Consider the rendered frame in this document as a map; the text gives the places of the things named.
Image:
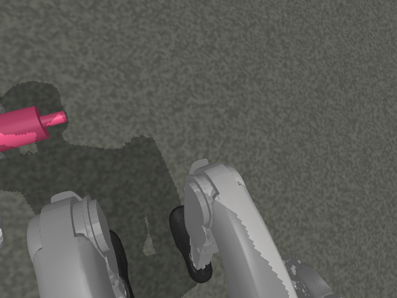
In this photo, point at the left robot foot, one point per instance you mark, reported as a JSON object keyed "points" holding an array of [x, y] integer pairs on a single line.
{"points": [[121, 262]]}

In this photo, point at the right robot hand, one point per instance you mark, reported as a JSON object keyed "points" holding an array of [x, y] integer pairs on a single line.
{"points": [[308, 282]]}

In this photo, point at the right robot foot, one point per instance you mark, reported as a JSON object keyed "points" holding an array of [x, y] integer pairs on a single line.
{"points": [[182, 241]]}

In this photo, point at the bottle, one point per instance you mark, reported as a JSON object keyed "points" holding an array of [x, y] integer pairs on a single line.
{"points": [[25, 126]]}

